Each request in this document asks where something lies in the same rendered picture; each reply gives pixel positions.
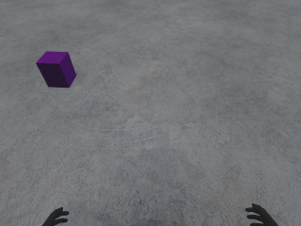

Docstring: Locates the carton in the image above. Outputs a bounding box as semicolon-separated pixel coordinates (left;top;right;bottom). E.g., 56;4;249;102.
36;51;76;88

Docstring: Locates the robot right hand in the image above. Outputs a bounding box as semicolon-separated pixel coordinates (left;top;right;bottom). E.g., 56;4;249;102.
246;203;278;226

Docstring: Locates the robot left hand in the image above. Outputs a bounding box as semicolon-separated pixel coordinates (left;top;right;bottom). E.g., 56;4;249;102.
41;207;69;226

